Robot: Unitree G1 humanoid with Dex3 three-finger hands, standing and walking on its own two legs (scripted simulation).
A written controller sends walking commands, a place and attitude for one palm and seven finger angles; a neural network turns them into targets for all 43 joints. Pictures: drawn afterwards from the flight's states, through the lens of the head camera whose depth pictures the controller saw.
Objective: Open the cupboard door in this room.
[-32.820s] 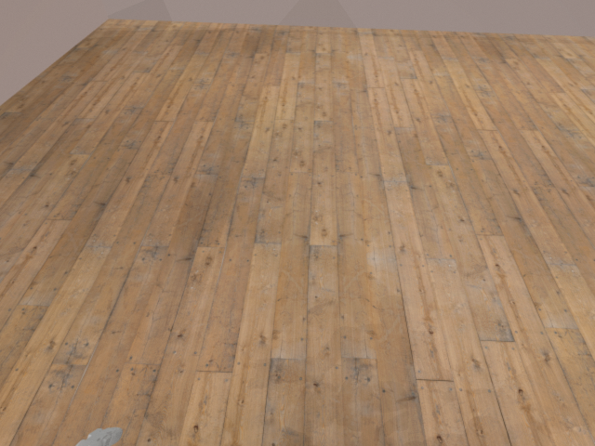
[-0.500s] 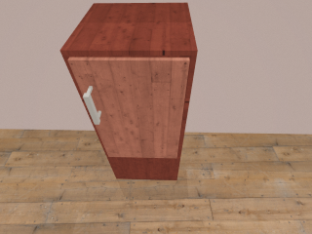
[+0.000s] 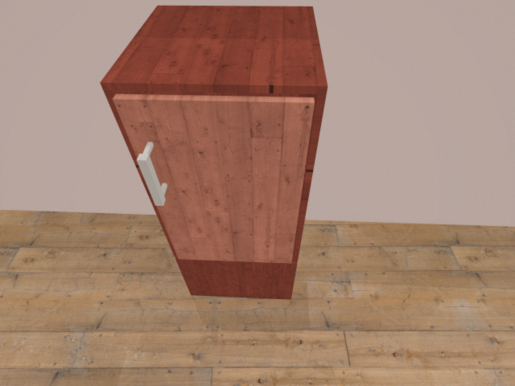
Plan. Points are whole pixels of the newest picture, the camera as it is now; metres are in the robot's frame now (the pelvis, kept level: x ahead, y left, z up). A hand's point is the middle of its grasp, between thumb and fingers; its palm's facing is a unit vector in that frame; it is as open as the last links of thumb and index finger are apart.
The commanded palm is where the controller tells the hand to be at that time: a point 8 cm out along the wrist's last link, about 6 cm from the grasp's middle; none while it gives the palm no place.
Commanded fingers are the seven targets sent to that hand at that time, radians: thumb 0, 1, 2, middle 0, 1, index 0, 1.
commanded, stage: look again from close up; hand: left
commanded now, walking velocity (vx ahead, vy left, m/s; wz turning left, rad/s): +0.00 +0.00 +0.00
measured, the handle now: (154, 175) +0.52 +0.27 -0.01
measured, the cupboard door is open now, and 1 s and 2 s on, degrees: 0 0 0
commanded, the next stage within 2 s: raise the hand with hooked fingers in 0.02 s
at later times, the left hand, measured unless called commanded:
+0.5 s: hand (157, 356) +0.17 +0.17 -0.03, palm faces -0.06 -1.00 +0.02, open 8.3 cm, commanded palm +0.13 +0.25 -0.05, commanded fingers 0.00 0.43 0.70 -0.23 -0.60 -0.23 -0.60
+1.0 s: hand (110, 336) +0.19 +0.25 -0.03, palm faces +0.01 -1.00 -0.05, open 11.4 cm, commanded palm +0.16 +0.31 -0.03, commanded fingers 0.00 -0.15 0.45 -0.28 -0.98 -0.28 -0.98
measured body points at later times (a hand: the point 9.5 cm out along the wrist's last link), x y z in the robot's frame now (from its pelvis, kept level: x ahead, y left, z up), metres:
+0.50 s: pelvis -0.05 +0.01 -0.07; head -0.01 +0.01 +0.38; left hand +0.17 +0.22 -0.03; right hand +0.18 -0.27 -0.09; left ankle -0.06 +0.13 -0.74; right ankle +0.01 -0.07 -0.74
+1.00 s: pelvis -0.05 +0.05 -0.07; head +0.02 +0.06 +0.37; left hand +0.19 +0.30 -0.03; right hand +0.09 -0.18 -0.16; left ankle -0.06 +0.13 -0.74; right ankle +0.01 -0.07 -0.74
